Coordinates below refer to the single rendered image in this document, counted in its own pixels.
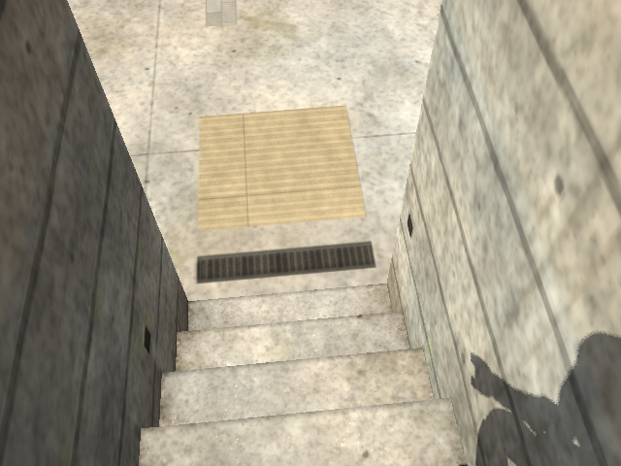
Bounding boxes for stairs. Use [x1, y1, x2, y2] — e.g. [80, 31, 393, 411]
[139, 283, 466, 466]

